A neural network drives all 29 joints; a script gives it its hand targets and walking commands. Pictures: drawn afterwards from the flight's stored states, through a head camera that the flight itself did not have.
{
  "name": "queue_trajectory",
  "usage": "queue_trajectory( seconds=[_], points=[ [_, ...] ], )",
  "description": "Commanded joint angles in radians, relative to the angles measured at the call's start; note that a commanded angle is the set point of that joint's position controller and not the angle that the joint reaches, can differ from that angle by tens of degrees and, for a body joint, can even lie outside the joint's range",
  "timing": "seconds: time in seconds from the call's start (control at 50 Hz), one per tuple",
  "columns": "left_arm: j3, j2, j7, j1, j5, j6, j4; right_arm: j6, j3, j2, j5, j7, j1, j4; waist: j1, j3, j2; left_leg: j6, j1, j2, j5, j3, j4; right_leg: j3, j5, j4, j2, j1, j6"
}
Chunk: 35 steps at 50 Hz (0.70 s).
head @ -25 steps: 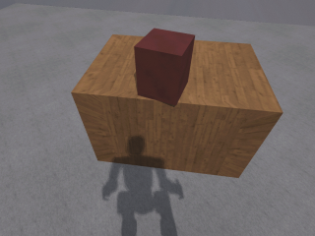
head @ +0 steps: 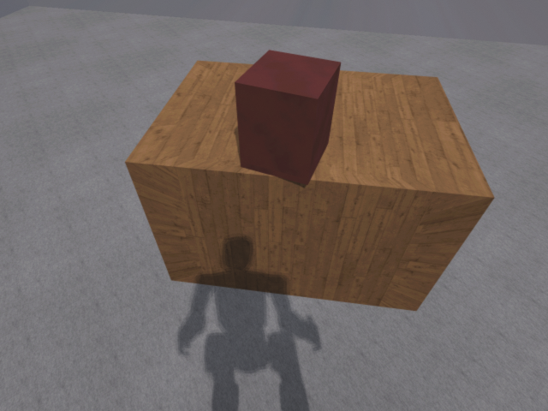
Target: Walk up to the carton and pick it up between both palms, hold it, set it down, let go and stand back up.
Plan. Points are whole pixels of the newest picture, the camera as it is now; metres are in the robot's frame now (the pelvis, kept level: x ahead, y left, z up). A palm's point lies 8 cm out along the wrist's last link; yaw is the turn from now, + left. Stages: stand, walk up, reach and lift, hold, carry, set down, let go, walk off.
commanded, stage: walk up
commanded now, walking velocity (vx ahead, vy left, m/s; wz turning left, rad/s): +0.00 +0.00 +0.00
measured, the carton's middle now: (288, 117) +0.86 -0.05 +0.00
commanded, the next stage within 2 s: none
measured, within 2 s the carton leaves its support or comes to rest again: neither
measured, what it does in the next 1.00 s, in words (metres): walks ahead: right foot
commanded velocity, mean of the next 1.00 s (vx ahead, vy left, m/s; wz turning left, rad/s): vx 0.00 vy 0.00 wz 0.00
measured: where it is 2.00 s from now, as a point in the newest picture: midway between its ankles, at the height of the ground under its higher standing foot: (265, 358)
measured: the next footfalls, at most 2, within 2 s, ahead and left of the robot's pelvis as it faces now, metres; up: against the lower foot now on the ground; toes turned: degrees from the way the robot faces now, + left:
right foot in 0.70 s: +0.25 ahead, -0.13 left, +0.00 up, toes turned -11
left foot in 1.08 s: +0.37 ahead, +0.15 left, +0.00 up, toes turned +0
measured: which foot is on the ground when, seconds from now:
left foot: down 0.00-0.72, up 0.74-1.00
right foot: down 0.00-0.44, up 0.46-0.68, down 0.70-1.00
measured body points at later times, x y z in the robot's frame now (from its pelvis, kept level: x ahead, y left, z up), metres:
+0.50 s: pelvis +0.06 +0.02 -0.02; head +0.04 +0.01 +0.43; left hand +0.09 +0.28 -0.15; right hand +0.09 -0.25 -0.14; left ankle +0.02 +0.12 -0.73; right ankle +0.02 -0.11 -0.71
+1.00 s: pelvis +0.18 +0.01 -0.02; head +0.19 +0.00 +0.43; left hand +0.28 +0.27 -0.13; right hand +0.25 -0.26 -0.13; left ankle +0.29 +0.14 -0.69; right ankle +0.21 -0.12 -0.73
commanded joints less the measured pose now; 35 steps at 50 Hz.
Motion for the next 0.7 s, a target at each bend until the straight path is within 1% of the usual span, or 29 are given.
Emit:
queue_trajectory(
  seconds=[0.0,0.04,0.06,0.14,0.16,0.18,0.2,0.22,0.24,0.28,0.32,0.34,0.36,0.38,0.4,0.42,0.44,0.46,0.48,0.5,0.52,0.54,0.56,0.58,0.6,0.62,0.64,0.66,0.68],
  points=[
    [0.045,0.140,0.007,0.009,-0.001,-0.026,-0.091,-0.026,-0.039,-0.139,0.001,-0.006,0.002,-0.099,0.000,-0.012,0.002,0.033,-0.024,0.081,0.055,-0.098,-0.153,0.097,0.063,-0.146,-0.079,-0.016,-0.036],
    [0.045,0.144,0.007,0.010,-0.001,-0.026,-0.089,-0.026,-0.039,-0.141,0.001,-0.007,0.009,-0.095,-0.002,-0.011,0.003,0.033,-0.028,0.080,0.046,-0.098,-0.158,0.097,0.053,-0.150,-0.079,-0.014,-0.037],
    [0.046,0.144,0.007,0.012,-0.001,-0.026,-0.087,-0.025,-0.039,-0.141,0.000,-0.007,0.011,-0.092,-0.003,-0.014,-0.009,0.033,-0.021,0.080,0.053,-0.096,-0.154,0.097,0.055,-0.153,-0.079,-0.017,-0.037],
    [0.043,0.143,0.009,0.016,-0.002,-0.028,-0.078,-0.027,-0.035,-0.141,0.000,-0.008,0.007,-0.084,0.002,-0.028,0.003,0.033,-0.015,0.081,0.082,-0.094,-0.153,0.098,0.083,-0.150,-0.080,0.000,-0.036],
    [0.044,0.146,0.009,0.014,-0.002,-0.028,-0.076,-0.027,-0.034,-0.140,0.002,-0.008,0.017,-0.084,-0.005,-0.027,-0.007,0.033,-0.010,0.082,0.087,-0.097,-0.152,0.096,0.086,-0.148,-0.080,0.002,-0.038],
    [0.078,0.157,-0.005,0.139,0.029,-0.035,-0.074,-0.033,-0.065,-0.160,-0.046,0.007,0.090,-0.093,0.002,-0.141,0.011,0.069,0.043,0.057,-0.396,-0.074,-0.086,0.142,-0.400,-0.108,-0.062,0.028,-0.082],
    [0.088,0.172,-0.010,0.135,0.037,-0.034,-0.065,-0.034,-0.070,-0.163,-0.055,0.012,0.076,-0.095,0.002,-0.037,-0.009,0.079,-0.031,0.062,-0.495,-0.106,-0.076,0.192,-0.510,-0.116,-0.080,-0.062,-0.102],
    [0.089,0.169,-0.014,0.119,0.037,-0.035,-0.076,-0.036,-0.069,-0.160,-0.049,0.017,0.072,-0.101,0.002,0.054,-0.010,0.085,-0.100,0.073,-0.487,-0.120,-0.067,0.232,-0.516,-0.130,-0.098,-0.104,-0.117],
    [0.092,0.168,-0.017,0.108,0.036,-0.037,-0.085,-0.040,-0.067,-0.152,-0.044,0.022,0.058,-0.111,0.008,0.118,-0.015,0.084,-0.156,0.075,-0.436,-0.109,-0.057,0.264,-0.495,-0.143,-0.111,-0.119,-0.127],
    [0.098,0.190,-0.016,0.119,0.034,-0.048,-0.092,-0.057,-0.061,-0.133,-0.045,0.026,0.067,-0.135,0.004,0.126,-0.073,0.068,-0.174,0.051,-0.293,-0.045,-0.009,0.349,-0.472,-0.194,-0.149,-0.100,-0.147],
    [0.106,0.212,-0.013,0.139,0.033,-0.048,-0.085,-0.064,-0.057,-0.118,-0.052,0.030,0.070,-0.158,0.010,0.082,-0.128,0.045,-0.167,0.010,-0.225,0.031,0.072,0.435,-0.556,-0.278,-0.196,-0.059,-0.178],
    [0.108,0.224,-0.011,0.132,0.032,-0.043,-0.084,-0.065,-0.059,-0.120,-0.054,0.032,0.067,-0.169,0.008,0.093,-0.142,0.043,-0.145,0.009,-0.225,0.038,0.080,0.456,-0.600,-0.291,-0.210,-0.096,-0.189],
    [0.104,0.222,-0.011,0.108,0.030,-0.036,-0.090,-0.069,-0.060,-0.122,-0.053,0.032,0.080,-0.176,-0.009,0.126,-0.151,0.053,-0.104,0.023,-0.222,0.018,0.050,0.443,-0.571,-0.263,-0.206,-0.154,-0.184],
    [0.092,0.203,-0.013,0.072,0.027,-0.032,-0.104,-0.077,-0.064,-0.129,-0.052,0.029,0.124,-0.173,-0.040,0.133,-0.133,0.072,-0.023,0.045,-0.234,-0.034,-0.001,0.383,-0.492,-0.181,-0.172,-0.231,-0.156],
    [0.074,0.159,-0.018,0.014,0.021,-0.030,-0.136,-0.086,-0.074,-0.165,-0.052,0.024,0.188,-0.156,-0.086,0.157,-0.044,0.113,0.084,0.110,-0.313,-0.172,-0.125,0.251,-0.365,-0.013,-0.085,-0.376,-0.097],
    [0.049,0.091,-0.021,-0.013,0.016,-0.032,-0.173,-0.089,-0.098,-0.250,-0.049,0.016,0.268,-0.119,-0.121,0.169,0.158,0.181,0.229,0.263,-0.424,-0.468,-0.319,0.040,-0.218,0.311,0.063,-0.564,-0.015],
    [0.051,0.100,-0.011,-0.027,0.036,-0.037,-0.183,-0.083,-0.104,-0.294,-0.054,0.003,0.323,-0.085,-0.136,0.195,0.184,0.256,0.302,0.429,-0.228,-0.669,-0.380,0.037,-0.279,0.447,0.040,-0.683,0.006],
    [0.059,0.127,-0.005,-0.021,0.048,-0.039,-0.184,-0.078,-0.092,-0.275,-0.055,-0.008,0.337,-0.070,-0.123,0.205,0.085,0.291,0.320,0.471,0.041,-0.657,-0.334,0.070,-0.270,0.523,-0.012,-0.680,0.008],
    [0.062,0.123,-0.005,-0.002,0.048,-0.043,-0.180,-0.076,-0.084,-0.259,-0.057,-0.017,0.327,-0.073,-0.109,0.171,0.044,0.301,0.345,0.447,0.299,-0.537,-0.274,0.059,-0.249,0.557,-0.019,-0.650,0.005],
    [0.060,0.112,-0.008,-0.004,0.040,-0.046,-0.188,-0.071,-0.078,-0.257,-0.062,-0.022,0.291,-0.074,-0.097,0.151,0.048,0.302,0.325,0.421,0.406,-0.439,-0.251,0.055,-0.240,0.552,-0.031,-0.623,0.003],
    [0.063,0.105,-0.013,-0.017,0.033,-0.047,-0.200,-0.066,-0.072,-0.257,-0.061,-0.025,0.243,-0.079,-0.081,0.155,0.075,0.289,0.271,0.399,0.405,-0.365,-0.253,0.063,-0.230,0.502,-0.054,-0.580,0.002],
    [0.065,0.100,-0.021,-0.022,0.026,-0.047,-0.212,-0.061,-0.064,-0.249,-0.054,-0.024,0.195,-0.080,-0.067,0.149,0.112,0.269,0.210,0.369,0.355,-0.291,-0.262,0.068,-0.207,0.426,-0.068,-0.515,0.000],
    [0.066,0.092,-0.029,-0.023,0.020,-0.048,-0.216,-0.057,-0.060,-0.244,-0.047,-0.022,0.160,-0.079,-0.056,0.158,0.149,0.250,0.157,0.330,0.339,-0.216,-0.259,0.049,-0.165,0.347,-0.069,-0.448,-0.002],
    [0.067,0.081,-0.035,-0.023,0.017,-0.051,-0.218,-0.053,-0.058,-0.241,-0.042,-0.019,0.134,-0.079,-0.045,0.148,0.183,0.225,0.108,0.287,0.336,-0.143,-0.234,0.025,-0.113,0.252,-0.063,-0.359,-0.008],
    [0.071,0.076,-0.039,0.005,0.016,-0.054,-0.207,-0.051,-0.057,-0.238,-0.036,-0.015,0.116,-0.077,-0.028,0.120,0.197,0.203,0.051,0.248,0.327,-0.074,-0.203,-0.018,-0.051,0.176,-0.041,-0.241,-0.016],
    [0.081,0.081,-0.039,0.055,0.024,-0.056,-0.187,-0.050,-0.056,-0.240,-0.030,-0.011,0.106,-0.077,-0.005,0.076,0.184,0.184,-0.019,0.223,0.279,-0.029,-0.160,-0.060,0.034,0.123,-0.011,-0.084,-0.026],
    [0.100,0.099,-0.035,0.150,0.031,-0.058,-0.158,-0.048,-0.051,-0.240,-0.025,-0.008,0.089,-0.076,0.051,0.030,0.124,0.166,-0.102,0.201,0.245,0.009,-0.060,-0.093,0.135,0.069,0.025,0.103,-0.040],
    [0.122,0.138,-0.023,0.276,0.041,-0.060,-0.119,-0.049,-0.037,-0.216,-0.025,-0.003,0.102,-0.081,0.104,-0.045,0.033,0.138,-0.166,0.166,0.216,0.051,0.110,-0.098,0.153,0.062,0.057,0.293,-0.056],
    [0.140,0.192,-0.008,0.383,0.058,-0.060,-0.102,-0.048,-0.020,-0.161,-0.022,0.002,0.152,-0.089,0.146,-0.138,-0.103,0.087,-0.255,0.105,0.122,0.102,0.372,0.046,0.048,0.036,-0.024,0.462,-0.109]
  ],
)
